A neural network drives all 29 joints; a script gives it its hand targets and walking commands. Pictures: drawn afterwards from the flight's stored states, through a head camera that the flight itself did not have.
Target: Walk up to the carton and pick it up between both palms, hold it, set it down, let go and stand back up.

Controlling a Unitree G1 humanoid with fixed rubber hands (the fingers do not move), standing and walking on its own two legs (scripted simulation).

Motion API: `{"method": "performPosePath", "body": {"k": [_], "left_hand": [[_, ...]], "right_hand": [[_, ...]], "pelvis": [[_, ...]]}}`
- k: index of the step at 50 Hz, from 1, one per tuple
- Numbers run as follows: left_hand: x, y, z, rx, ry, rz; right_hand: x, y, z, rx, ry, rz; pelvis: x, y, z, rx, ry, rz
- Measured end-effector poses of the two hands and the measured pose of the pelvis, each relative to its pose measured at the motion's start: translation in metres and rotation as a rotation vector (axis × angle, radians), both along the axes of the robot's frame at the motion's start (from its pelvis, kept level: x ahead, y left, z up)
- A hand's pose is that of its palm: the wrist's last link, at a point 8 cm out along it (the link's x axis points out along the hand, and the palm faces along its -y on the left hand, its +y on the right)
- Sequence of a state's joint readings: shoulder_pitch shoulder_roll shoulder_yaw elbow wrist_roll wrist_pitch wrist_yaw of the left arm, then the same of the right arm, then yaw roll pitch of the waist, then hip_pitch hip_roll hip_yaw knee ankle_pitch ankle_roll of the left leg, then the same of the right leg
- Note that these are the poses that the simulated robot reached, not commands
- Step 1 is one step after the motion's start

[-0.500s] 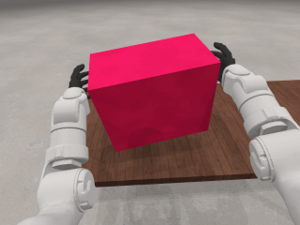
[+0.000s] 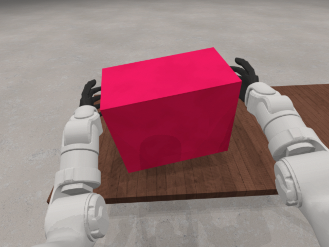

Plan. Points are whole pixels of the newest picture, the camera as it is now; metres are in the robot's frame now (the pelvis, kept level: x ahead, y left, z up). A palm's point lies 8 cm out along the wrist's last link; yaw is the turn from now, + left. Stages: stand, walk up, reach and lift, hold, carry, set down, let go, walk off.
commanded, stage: set down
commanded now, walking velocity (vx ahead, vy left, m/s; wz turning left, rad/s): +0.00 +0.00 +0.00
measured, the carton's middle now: (169, 112) +0.44 +0.03 +0.16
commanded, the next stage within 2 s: none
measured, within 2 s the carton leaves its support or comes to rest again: neither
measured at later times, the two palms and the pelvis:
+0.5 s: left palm (95, 118) +0.39 +0.21 +0.18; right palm (246, 96) +0.44 -0.17 +0.21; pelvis +0.01 +0.00 +0.00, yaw +0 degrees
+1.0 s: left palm (98, 128) +0.39 +0.21 +0.15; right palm (241, 101) +0.46 -0.17 +0.18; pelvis +0.02 -0.01 +0.00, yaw +0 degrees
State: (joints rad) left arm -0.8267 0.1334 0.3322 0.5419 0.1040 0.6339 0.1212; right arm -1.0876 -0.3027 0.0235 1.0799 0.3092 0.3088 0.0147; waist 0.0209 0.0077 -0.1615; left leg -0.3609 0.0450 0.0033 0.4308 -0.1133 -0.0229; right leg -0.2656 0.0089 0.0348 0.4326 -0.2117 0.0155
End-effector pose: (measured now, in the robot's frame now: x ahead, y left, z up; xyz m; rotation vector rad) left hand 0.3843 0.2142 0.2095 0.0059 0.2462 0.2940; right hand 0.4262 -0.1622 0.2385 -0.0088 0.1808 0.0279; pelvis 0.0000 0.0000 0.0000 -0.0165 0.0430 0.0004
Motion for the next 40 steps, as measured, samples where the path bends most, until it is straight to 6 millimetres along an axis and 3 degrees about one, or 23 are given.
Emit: {"method": "performPosePath", "body": {"k": [40], "left_hand": [[0.009, -0.003, -0.046, -0.015, 0.057, 0.030]], "right_hand": [[0.024, -0.003, -0.045, -0.001, 0.051, 0.064]], "pelvis": [[0.016, -0.004, 0.001, 0.005, 0.022, 0.001]]}}
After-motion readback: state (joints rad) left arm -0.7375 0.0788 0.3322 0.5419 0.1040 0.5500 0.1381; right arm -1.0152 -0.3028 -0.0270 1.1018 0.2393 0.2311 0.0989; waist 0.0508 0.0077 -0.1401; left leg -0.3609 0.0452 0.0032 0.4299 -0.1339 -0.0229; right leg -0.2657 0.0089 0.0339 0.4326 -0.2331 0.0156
